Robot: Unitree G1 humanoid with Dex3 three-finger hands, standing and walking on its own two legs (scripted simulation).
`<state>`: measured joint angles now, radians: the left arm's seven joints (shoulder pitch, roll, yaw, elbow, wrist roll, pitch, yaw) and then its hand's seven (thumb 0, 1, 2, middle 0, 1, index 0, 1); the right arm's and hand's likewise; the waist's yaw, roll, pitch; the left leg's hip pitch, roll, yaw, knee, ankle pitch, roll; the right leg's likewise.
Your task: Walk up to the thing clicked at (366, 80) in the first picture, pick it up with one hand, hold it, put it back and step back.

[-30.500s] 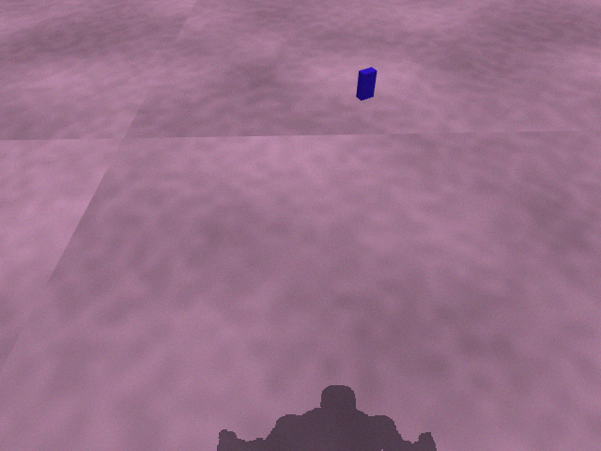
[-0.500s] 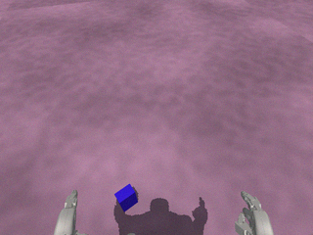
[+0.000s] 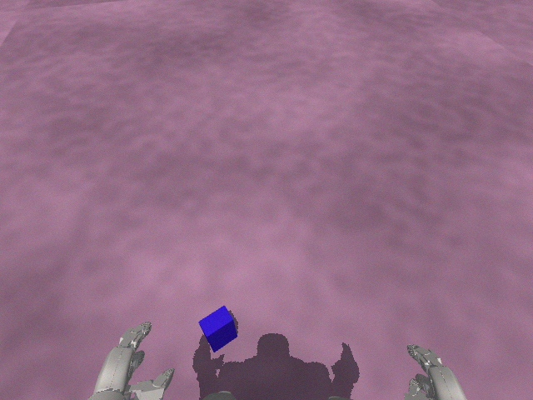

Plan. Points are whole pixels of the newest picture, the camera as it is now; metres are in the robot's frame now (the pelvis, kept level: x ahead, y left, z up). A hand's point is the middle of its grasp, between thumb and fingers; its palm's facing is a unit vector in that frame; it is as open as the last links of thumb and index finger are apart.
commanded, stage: stand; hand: left
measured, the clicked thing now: (219, 329) +0.43 +0.19 -0.64
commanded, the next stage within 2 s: none
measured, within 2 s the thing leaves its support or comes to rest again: neither
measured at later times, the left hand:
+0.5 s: hand out of the picture +0.05 +0.26 -0.12, palm faces -0.01 -0.94 -0.35, open 7.4 cm
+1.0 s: hand out of the picture +0.03 +0.26 -0.11, palm faces -0.01 -0.93 -0.36, open 7.4 cm
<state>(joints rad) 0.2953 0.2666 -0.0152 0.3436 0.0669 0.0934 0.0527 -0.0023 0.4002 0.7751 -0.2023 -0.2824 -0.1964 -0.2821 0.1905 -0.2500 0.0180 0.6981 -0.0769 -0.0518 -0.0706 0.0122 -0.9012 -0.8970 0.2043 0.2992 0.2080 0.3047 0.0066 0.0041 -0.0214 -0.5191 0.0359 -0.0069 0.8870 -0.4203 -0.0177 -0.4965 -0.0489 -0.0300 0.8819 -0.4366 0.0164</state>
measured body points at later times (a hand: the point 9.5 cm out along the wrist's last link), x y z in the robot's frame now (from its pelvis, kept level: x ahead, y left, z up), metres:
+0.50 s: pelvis +0.00 +0.01 +0.04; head -0.01 +0.01 +0.49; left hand +0.05 +0.30 -0.09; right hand +0.06 -0.27 -0.09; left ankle +0.02 +0.13 -0.70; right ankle +0.01 -0.13 -0.69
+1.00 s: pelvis -0.01 +0.01 +0.05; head -0.01 +0.00 +0.50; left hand +0.04 +0.31 -0.08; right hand +0.05 -0.29 -0.09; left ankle +0.02 +0.13 -0.70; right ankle +0.01 -0.13 -0.70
